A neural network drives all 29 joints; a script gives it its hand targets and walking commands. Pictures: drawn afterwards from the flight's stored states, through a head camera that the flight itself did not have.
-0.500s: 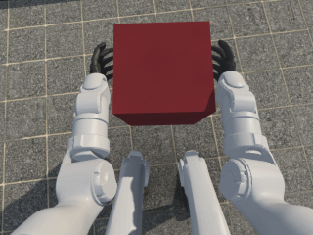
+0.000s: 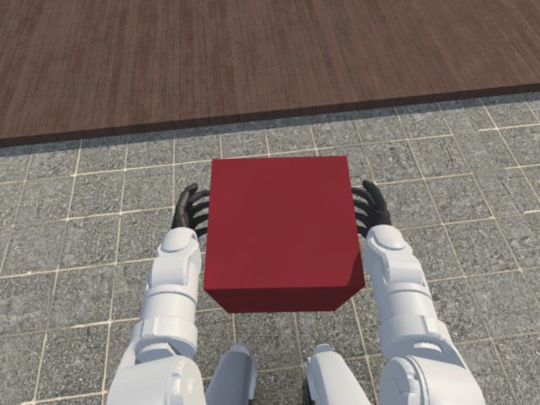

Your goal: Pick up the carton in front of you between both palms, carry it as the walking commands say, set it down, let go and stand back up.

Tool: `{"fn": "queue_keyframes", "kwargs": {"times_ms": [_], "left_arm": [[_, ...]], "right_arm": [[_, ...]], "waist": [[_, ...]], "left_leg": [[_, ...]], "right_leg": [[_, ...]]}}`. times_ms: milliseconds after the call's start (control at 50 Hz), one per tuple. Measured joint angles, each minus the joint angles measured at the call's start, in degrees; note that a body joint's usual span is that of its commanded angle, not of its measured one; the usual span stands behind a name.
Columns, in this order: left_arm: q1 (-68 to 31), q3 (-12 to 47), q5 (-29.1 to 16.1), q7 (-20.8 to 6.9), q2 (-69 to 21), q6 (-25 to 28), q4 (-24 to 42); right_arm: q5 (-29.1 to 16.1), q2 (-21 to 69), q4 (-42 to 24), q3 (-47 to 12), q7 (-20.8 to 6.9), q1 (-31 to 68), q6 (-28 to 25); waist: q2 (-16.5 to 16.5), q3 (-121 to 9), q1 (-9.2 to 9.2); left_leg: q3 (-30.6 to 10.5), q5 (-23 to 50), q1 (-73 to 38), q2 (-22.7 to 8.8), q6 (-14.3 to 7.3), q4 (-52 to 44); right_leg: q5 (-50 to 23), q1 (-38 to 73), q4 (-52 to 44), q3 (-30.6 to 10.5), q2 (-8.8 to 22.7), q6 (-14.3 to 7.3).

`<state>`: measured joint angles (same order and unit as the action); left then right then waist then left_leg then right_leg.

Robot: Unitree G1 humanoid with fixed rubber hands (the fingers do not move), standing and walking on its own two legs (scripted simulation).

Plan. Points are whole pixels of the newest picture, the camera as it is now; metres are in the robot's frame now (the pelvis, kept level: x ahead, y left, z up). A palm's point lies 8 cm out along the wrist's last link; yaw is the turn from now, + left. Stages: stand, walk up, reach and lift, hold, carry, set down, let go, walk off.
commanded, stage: reach and lift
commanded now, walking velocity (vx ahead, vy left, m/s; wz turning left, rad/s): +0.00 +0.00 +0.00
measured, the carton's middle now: (280, 243) +0.38 +0.00 -0.10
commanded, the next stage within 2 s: hold in 1.48 s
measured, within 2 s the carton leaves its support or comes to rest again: neither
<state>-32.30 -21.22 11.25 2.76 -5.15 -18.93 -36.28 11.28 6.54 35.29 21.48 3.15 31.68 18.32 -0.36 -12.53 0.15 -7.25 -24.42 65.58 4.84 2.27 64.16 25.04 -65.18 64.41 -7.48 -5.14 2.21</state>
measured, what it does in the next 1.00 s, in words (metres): rises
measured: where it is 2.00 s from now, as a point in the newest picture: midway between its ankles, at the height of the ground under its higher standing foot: outside the picture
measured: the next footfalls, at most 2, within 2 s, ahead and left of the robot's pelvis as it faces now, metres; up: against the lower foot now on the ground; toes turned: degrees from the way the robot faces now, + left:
none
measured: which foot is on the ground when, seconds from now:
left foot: down 0.00-1.00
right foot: down 0.00-1.00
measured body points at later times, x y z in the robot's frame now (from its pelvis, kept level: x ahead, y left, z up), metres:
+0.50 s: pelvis +0.04 +0.00 +0.10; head +0.02 +0.00 +0.55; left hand +0.34 +0.15 +0.10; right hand +0.34 -0.15 +0.10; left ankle +0.05 +0.13 -0.64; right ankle +0.04 -0.13 -0.64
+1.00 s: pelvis +0.03 +0.00 +0.10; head +0.00 +0.00 +0.55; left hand +0.34 +0.15 +0.12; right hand +0.34 -0.15 +0.12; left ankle +0.05 +0.13 -0.64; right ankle +0.04 -0.13 -0.64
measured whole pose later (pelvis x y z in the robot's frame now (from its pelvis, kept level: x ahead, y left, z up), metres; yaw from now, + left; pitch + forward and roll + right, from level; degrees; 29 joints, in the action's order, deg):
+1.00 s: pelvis +0.03 +0.00 +0.10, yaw +0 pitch -4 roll +0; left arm -18.0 -17.0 16.6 0.0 -9.3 -35.9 -21.5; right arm 16.5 9.4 21.3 16.9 -0.6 17.9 35.4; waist -0.1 0.0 0.0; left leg -7.9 -12.3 9.5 2.4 0.9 25.7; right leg 12.8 -9.0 25.6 -8.4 -2.3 1.1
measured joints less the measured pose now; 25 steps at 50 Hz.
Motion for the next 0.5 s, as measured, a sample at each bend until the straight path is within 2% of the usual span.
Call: {"fn": "queue_keyframes", "kwargs": {"times_ms": [260,500], "left_arm": [[11.82,3.49,0.04,-0.20,-1.90,-2.28,4.80],[19.06,7.21,1.36,-0.55,-3.21,-11.84,13.77]], "right_arm": [[0.14,1.59,-4.42,-3.73,-0.45,-11.61,2.28],[0.99,1.74,-12.82,-7.66,-1.63,-18.45,11.89]], "waist": [[0.08,3.04,-0.17],[0.08,6.46,-0.12]], "left_leg": [[-0.76,5.21,-27.04,-1.10,-0.79,-20.15],[-1.05,10.29,-50.03,-2.21,-1.23,-35.92]], "right_leg": [[-5.21,27.01,-20.12,-0.76,1.34,-0.82],[-10.35,49.96,-35.90,-1.15,2.43,-1.28]]}}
